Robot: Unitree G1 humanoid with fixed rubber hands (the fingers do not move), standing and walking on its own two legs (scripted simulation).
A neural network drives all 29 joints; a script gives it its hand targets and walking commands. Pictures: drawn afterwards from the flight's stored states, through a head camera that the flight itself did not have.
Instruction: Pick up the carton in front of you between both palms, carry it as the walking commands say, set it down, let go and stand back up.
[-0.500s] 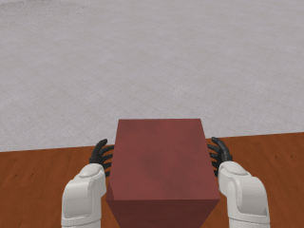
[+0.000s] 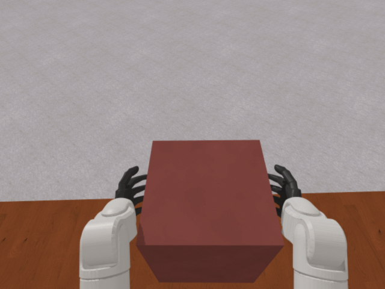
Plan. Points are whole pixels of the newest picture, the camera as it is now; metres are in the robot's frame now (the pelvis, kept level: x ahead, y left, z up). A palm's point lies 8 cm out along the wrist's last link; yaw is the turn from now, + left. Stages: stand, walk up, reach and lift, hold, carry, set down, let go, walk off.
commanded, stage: carry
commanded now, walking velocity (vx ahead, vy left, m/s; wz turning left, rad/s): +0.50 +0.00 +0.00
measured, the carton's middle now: (206, 215) +0.28 +0.01 +0.00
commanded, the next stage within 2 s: none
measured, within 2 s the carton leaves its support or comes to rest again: neither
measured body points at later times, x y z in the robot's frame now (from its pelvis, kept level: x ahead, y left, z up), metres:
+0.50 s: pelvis +0.33 +0.04 -0.01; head +0.36 +0.05 +0.44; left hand +0.66 +0.17 +0.08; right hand +0.63 -0.13 +0.08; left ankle +0.34 +0.10 -0.75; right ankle +0.32 -0.10 -0.66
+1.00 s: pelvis +0.65 -0.02 -0.01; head +0.74 -0.03 +0.43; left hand +1.03 +0.14 +0.06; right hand +1.03 -0.16 +0.06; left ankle +0.66 +0.13 -0.69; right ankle +0.64 -0.07 -0.75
